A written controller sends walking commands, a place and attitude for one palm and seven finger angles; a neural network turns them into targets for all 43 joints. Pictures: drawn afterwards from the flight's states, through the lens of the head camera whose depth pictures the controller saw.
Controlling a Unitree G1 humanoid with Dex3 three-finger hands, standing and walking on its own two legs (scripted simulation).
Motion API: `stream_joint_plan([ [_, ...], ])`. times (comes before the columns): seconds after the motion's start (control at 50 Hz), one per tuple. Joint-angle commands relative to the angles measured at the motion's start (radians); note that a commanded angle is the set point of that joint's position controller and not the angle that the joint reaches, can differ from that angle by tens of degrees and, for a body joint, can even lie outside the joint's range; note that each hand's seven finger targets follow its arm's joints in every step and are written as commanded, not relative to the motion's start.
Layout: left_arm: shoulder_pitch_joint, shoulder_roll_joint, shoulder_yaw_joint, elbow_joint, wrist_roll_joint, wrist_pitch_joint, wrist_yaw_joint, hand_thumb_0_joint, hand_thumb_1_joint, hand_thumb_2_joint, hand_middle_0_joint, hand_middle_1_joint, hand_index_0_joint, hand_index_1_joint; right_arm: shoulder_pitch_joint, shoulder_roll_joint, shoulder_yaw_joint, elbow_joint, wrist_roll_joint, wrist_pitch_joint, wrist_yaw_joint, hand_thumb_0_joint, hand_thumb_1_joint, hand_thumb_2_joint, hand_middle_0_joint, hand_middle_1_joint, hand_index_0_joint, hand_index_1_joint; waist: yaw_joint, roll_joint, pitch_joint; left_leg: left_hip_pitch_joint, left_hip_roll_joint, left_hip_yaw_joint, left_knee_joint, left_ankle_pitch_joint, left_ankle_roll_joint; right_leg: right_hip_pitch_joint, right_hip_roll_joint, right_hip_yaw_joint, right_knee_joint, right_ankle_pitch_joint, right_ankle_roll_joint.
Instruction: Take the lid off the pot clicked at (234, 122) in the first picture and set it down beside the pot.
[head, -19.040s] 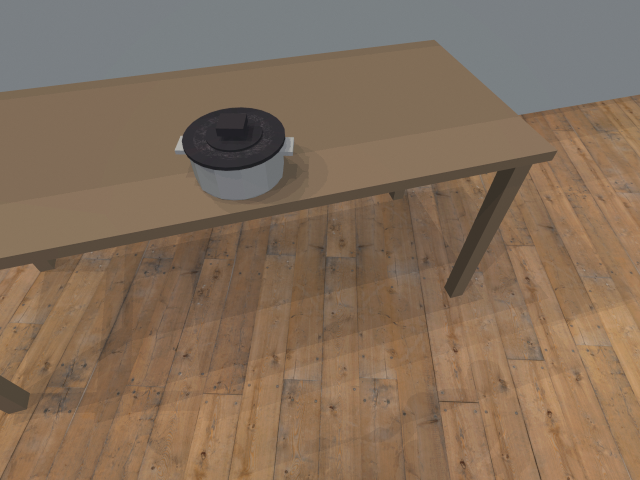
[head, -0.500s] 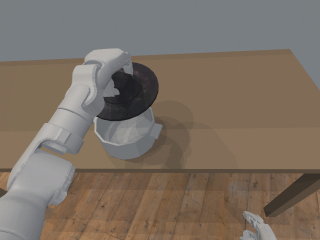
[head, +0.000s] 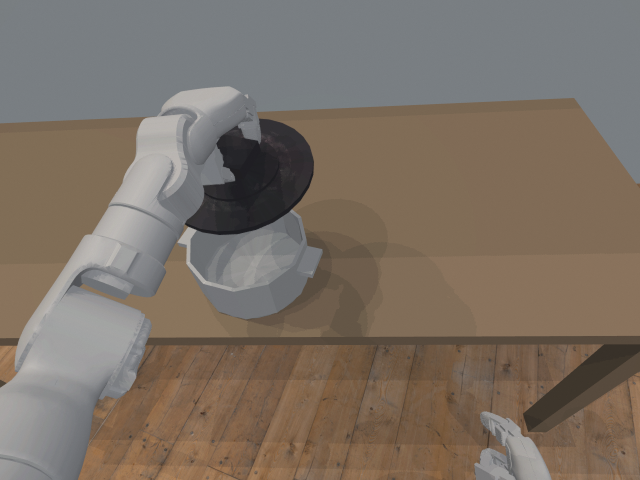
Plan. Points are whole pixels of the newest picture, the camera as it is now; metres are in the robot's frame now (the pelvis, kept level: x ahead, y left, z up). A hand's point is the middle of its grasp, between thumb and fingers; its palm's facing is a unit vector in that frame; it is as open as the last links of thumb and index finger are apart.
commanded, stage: move the lid sideways beside the pot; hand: left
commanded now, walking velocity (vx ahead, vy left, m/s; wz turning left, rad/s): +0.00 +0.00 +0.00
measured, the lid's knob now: (232, 156) +0.48 +0.13 +0.16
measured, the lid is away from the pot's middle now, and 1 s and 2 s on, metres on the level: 0.02 0.11 0.23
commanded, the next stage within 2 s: lower the lid onto the table in 1.92 s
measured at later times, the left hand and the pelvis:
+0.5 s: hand (159, 165) +0.44 +0.20 +0.18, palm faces -0.27 -0.04 -0.96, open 8.8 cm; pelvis +0.00 +0.01 +0.00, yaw +1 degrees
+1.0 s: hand (115, 169) +0.43 +0.25 +0.18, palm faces -0.30 -0.04 -0.95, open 8.8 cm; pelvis -0.01 +0.01 +0.00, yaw +1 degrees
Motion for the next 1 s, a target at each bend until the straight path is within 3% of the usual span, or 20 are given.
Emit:
stream_joint_plan([
  [0.0, -0.611, 0.330, 0.177, -0.279, 0.055, -0.002, 0.076, 0.000, 0.545, 1.075, -0.768, -1.005, -0.713, -0.990, -0.091, -0.107, -0.044, -0.159, -0.003, -0.048, -0.011, 0.000, -0.900, -0.900, 0.200, 0.300, 0.200, 0.300, 0.020, -0.076, -0.505, 0.216, -0.069, 0.007, 0.023, 0.345, 0.085, 0.163, 0.068, -0.038, 0.003, 0.462, -0.064],
  [0.06, -0.535, 0.292, 0.150, -0.196, 0.041, 0.022, 0.050, 0.000, 0.545, 1.075, -0.768, -1.005, -0.713, -0.990, -0.085, -0.121, -0.050, -0.151, 0.003, -0.031, -0.007, 0.000, -0.900, -0.900, 0.200, 0.300, 0.200, 0.300, 0.004, -0.116, -0.433, 0.190, -0.068, 0.013, 0.019, 0.295, 0.084, 0.120, 0.073, -0.048, -0.015, 0.412, -0.059],
  [0.08, -0.557, 0.312, 0.161, -0.216, 0.036, 0.021, 0.043, 0.000, 0.545, 1.075, -0.768, -1.005, -0.713, -0.990, -0.079, -0.127, -0.052, -0.151, 0.006, -0.029, -0.008, 0.000, -0.900, -0.900, 0.200, 0.300, 0.200, 0.300, 0.002, -0.125, -0.428, 0.187, -0.068, 0.008, 0.017, 0.289, 0.085, 0.119, 0.074, -0.049, -0.015, 0.410, -0.059],
  [0.16, -0.620, 0.389, 0.192, -0.320, 0.035, -0.011, 0.019, 0.000, 0.545, 1.075, -0.768, -1.005, -0.713, -0.990, -0.072, -0.129, -0.052, -0.170, 0.006, -0.038, -0.017, 0.000, -0.900, -0.900, 0.200, 0.300, 0.200, 0.300, -0.003, -0.086, -0.486, 0.224, -0.075, 0.002, 0.028, 0.313, 0.092, 0.142, 0.075, -0.042, -0.016, 0.434, -0.058],
  [0.2, -0.600, 0.351, 0.162, -0.283, 0.032, -0.020, 0.011, 0.000, 0.545, 1.075, -0.768, -1.005, -0.713, -0.990, -0.061, -0.127, -0.055, -0.159, 0.007, -0.039, -0.020, 0.000, -0.900, -0.900, 0.200, 0.300, 0.200, 0.300, -0.016, -0.079, -0.440, 0.232, -0.070, 0.000, 0.030, 0.301, 0.090, 0.095, 0.081, -0.051, -0.024, 0.401, -0.060],
  [0.24, -0.591, 0.350, 0.162, -0.331, 0.019, -0.036, 0.007, 0.000, 0.545, 1.075, -0.768, -1.005, -0.713, -0.990, -0.059, -0.132, -0.059, -0.168, 0.009, -0.040, -0.018, 0.000, -0.900, -0.900, 0.200, 0.300, 0.200, 0.300, -0.014, -0.068, -0.470, 0.251, -0.070, -0.004, 0.033, 0.332, 0.092, 0.106, 0.084, -0.051, -0.025, 0.417, -0.062],
  [0.28, -0.583, 0.391, 0.197, -0.345, 0.017, -0.048, 0.009, 0.000, 0.545, 1.075, -0.768, -1.005, -0.713, -0.990, -0.048, -0.134, -0.062, -0.164, 0.006, -0.045, -0.018, 0.000, -0.900, -0.900, 0.200, 0.300, 0.200, 0.300, -0.009, -0.049, -0.480, 0.265, -0.069, -0.006, 0.038, 0.342, 0.093, 0.105, 0.085, -0.051, -0.023, 0.420, -0.062],
  [0.32, -0.568, 0.395, 0.196, -0.287, 0.019, -0.047, 0.009, 0.000, 0.545, 1.075, -0.768, -1.005, -0.713, -0.990, -0.044, -0.137, -0.058, -0.153, 0.010, -0.036, -0.019, 0.000, -0.900, -0.900, 0.200, 0.300, 0.200, 0.300, -0.015, -0.056, -0.435, 0.237, -0.069, -0.004, 0.032, 0.319, 0.089, 0.091, 0.085, -0.053, -0.030, 0.402, -0.063],
  [0.42, -0.582, 0.437, 0.220, -0.304, 0.029, -0.058, 0.017, 0.000, 0.545, 1.075, -0.768, -1.005, -0.713, -0.990, -0.041, -0.141, -0.059, -0.153, 0.011, -0.032, -0.016, 0.000, -0.900, -0.900, 0.200, 0.300, 0.200, 0.300, -0.009, -0.027, -0.454, 0.243, -0.066, -0.012, 0.028, 0.331, 0.085, 0.097, 0.086, -0.055, -0.029, 0.392, -0.068],
  [0.46, -0.559, 0.483, 0.259, -0.342, 0.028, -0.064, 0.018, 0.000, 0.545, 1.075, -0.768, -1.005, -0.713, -0.990, -0.045, -0.145, -0.061, -0.164, 0.008, -0.032, -0.013, 0.000, -0.900, -0.900, 0.200, 0.300, 0.200, 0.300, 0.001, -0.019, -0.507, 0.256, -0.067, -0.015, 0.034, 0.375, 0.087, 0.133, 0.084, -0.050, -0.023, 0.425, -0.068],
  [0.54, -0.505, 0.421, 0.208, -0.251, 0.026, -0.050, 0.000, 0.000, 0.545, 1.075, -0.768, -1.005, -0.713, -0.990, -0.042, -0.150, -0.064, -0.152, 0.015, -0.013, -0.009, 0.000, -0.900, -0.900, 0.200, 0.300, 0.200, 0.300, -0.011, -0.046, -0.416, 0.215, -0.063, -0.014, 0.025, 0.331, 0.082, 0.081, 0.087, -0.065, -0.038, 0.374, -0.068],
  [0.58, -0.509, 0.487, 0.254, -0.252, 0.030, -0.056, -0.003, 0.000, 0.545, 1.075, -0.768, -1.005, -0.713, -0.990, -0.044, -0.153, -0.061, -0.159, 0.012, -0.010, -0.013, 0.000, -0.900, -0.900, 0.200, 0.300, 0.200, 0.300, -0.004, -0.054, -0.434, 0.209, -0.069, -0.012, 0.025, 0.300, 0.086, 0.094, 0.085, -0.060, -0.038, 0.360, -0.066],
  [0.64, -0.558, 0.497, 0.246, -0.298, 0.031, -0.079, -0.005, 0.000, 0.545, 1.075, -0.768, -1.005, -0.713, -0.990, -0.045, -0.152, -0.062, -0.166, 0.013, -0.012, -0.016, 0.000, -0.900, -0.900, 0.200, 0.300, 0.200, 0.300, -0.010, -0.034, -0.464, 0.226, -0.070, -0.017, 0.031, 0.323, 0.088, 0.099, 0.087, -0.060, -0.036, 0.375, -0.069],
  [0.7, -0.559, 0.484, 0.228, -0.221, 0.024, -0.085, -0.015, 0.000, 0.545, 1.075, -0.768, -1.005, -0.713, -0.990, -0.028, -0.154, -0.062, -0.147, 0.017, 0.002, -0.022, 0.000, -0.900, -0.900, 0.200, 0.300, 0.200, 0.300, -0.023, -0.043, -0.411, 0.205, -0.068, -0.011, 0.022, 0.260, 0.086, 0.069, 0.088, -0.064, -0.050, 0.327, -0.063],
  [0.76, -0.596, 0.557, 0.279, -0.307, 0.025, -0.120, -0.006, 0.000, 0.545, 1.075, -0.768, -1.005, -0.713, -0.990, -0.025, -0.157, -0.065, -0.160, 0.013, -0.008, -0.023, 0.000, -0.900, -0.900, 0.200, 0.300, 0.200, 0.300, -0.016, 0.002, -0.491, 0.246, -0.071, -0.017, 0.033, 0.307, 0.089, 0.097, 0.089, -0.057, -0.040, 0.357, -0.068],
  [0.82, -0.526, 0.511, 0.248, -0.194, 0.021, -0.118, -0.018, 0.000, 0.545, 1.075, -0.768, -1.005, -0.713, -0.990, -0.016, -0.159, -0.064, -0.140, 0.018, 0.006, -0.024, 0.000, -0.900, -0.900, 0.200, 0.300, 0.200, 0.300, -0.022, -0.029, -0.414, 0.210, -0.067, -0.012, 0.027, 0.272, 0.087, 0.062, 0.090, -0.067, -0.055, 0.325, -0.065],
  [0.88, -0.552, 0.554, 0.274, -0.203, 0.022, -0.129, -0.017, 0.000, 0.545, 1.075, -0.768, -1.005, -0.713, -0.990, -0.008, -0.166, -0.066, -0.141, 0.018, 0.009, -0.023, 0.000, -0.900, -0.900, 0.200, 0.300, 0.200, 0.300, -0.017, -0.022, -0.415, 0.198, -0.070, -0.014, 0.021, 0.252, 0.088, 0.073, 0.090, -0.066, -0.056, 0.314, -0.067],
  [0.92, -0.576, 0.598, 0.302, -0.255, 0.028, -0.147, -0.013, 0.000, 0.545, 1.075, -0.768, -1.005, -0.713, -0.990, -0.011, -0.165, -0.068, -0.152, 0.018, 0.007, -0.024, 0.000, -0.900, -0.900, 0.200, 0.300, 0.200, 0.300, -0.012, -0.010, -0.468, 0.217, -0.072, -0.017, 0.028, 0.286, 0.091, 0.103, 0.088, -0.060, -0.048, 0.350, -0.067],
  [0.98, -0.540, 0.600, 0.301, -0.198, 0.028, -0.152, -0.019, 0.000, 0.545, 1.075, -0.768, -1.005, -0.713, -0.990, 0.003, -0.171, -0.069, -0.137, 0.019, 0.017, -0.024, 0.000, -0.900, -0.900, 0.200, 0.300, 0.200, 0.300, -0.017, -0.009, -0.433, 0.200, -0.068, -0.015, 0.029, 0.284, 0.090, 0.090, 0.089, -0.065, -0.054, 0.347, -0.066],
])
